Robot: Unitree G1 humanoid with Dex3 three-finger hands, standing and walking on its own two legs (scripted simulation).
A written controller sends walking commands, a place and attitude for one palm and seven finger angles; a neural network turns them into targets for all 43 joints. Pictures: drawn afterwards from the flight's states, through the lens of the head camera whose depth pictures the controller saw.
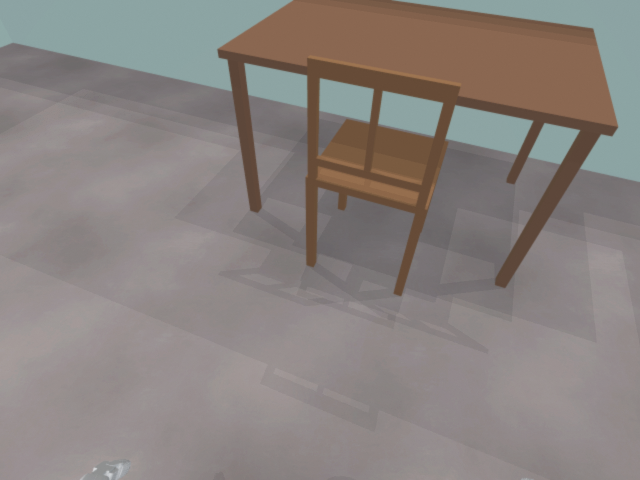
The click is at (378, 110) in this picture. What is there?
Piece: chair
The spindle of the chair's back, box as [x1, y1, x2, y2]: [364, 89, 382, 171]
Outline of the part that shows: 374,89 364,165 364,170 368,171 371,168 382,92 381,90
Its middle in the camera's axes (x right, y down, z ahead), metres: +0.14 -0.30 +1.08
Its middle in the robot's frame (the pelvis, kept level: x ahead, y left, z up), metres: +1.00 -0.10 -0.10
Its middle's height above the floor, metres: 0.67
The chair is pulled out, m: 0.00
